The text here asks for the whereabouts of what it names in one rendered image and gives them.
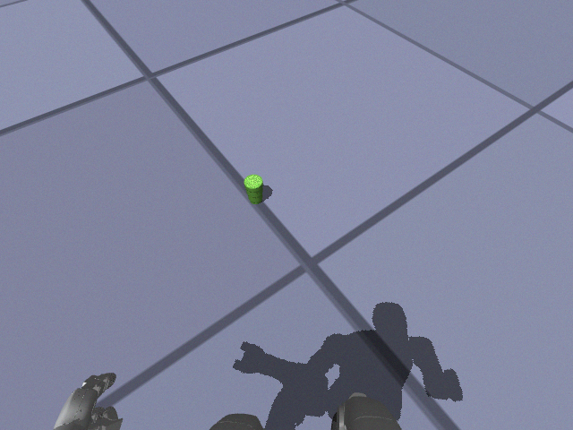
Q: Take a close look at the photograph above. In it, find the cup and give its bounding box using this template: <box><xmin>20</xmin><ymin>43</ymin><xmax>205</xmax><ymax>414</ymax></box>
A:
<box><xmin>244</xmin><ymin>175</ymin><xmax>263</xmax><ymax>204</ymax></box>

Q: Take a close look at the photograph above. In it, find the left robot hand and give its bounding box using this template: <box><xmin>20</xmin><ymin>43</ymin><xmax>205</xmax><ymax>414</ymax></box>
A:
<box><xmin>54</xmin><ymin>373</ymin><xmax>123</xmax><ymax>430</ymax></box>

